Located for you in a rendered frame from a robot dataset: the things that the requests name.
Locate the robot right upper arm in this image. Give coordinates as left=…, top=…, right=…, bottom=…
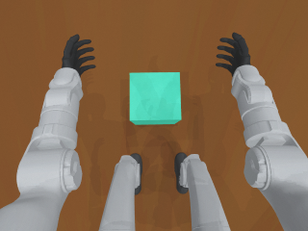
left=244, top=145, right=308, bottom=231

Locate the robot left hand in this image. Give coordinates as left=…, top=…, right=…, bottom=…
left=62, top=34, right=96, bottom=77

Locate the robot left forearm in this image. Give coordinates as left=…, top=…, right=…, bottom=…
left=16, top=67, right=84, bottom=192

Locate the left robot shin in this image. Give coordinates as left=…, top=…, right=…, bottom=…
left=115, top=155, right=138, bottom=187

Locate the robot right hand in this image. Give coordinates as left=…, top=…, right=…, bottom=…
left=216, top=32, right=251, bottom=77

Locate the carton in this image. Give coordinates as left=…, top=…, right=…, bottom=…
left=129, top=72, right=182, bottom=125

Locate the robot left upper arm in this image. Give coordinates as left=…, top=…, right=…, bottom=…
left=0, top=147, right=83, bottom=231

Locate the robot right thigh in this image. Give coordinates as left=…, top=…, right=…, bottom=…
left=180, top=159, right=231, bottom=231

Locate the robot right forearm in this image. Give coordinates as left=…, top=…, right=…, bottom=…
left=231, top=64, right=308, bottom=160

